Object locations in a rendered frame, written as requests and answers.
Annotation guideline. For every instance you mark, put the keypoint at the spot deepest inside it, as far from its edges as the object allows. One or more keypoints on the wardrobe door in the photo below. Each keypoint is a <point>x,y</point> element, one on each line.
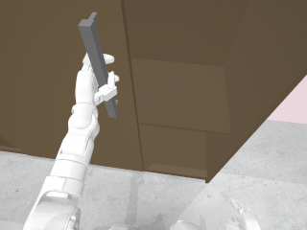
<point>5,143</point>
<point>41,54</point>

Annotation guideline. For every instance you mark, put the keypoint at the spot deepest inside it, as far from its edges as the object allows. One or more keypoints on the robot left hand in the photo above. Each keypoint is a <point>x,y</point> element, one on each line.
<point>86,84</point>

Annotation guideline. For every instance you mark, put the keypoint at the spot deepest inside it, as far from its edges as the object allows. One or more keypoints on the robot right hand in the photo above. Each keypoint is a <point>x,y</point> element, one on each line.
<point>249,220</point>

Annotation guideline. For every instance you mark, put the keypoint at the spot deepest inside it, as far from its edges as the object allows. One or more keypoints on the handle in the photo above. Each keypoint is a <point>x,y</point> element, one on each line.
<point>94,51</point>

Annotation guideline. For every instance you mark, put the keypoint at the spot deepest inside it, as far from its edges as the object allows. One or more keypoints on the robot left forearm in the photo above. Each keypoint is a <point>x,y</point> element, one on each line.
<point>66,178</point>

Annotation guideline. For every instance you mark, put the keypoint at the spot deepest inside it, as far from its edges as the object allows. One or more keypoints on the robot left upper arm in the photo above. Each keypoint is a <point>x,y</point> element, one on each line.
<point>50,215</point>

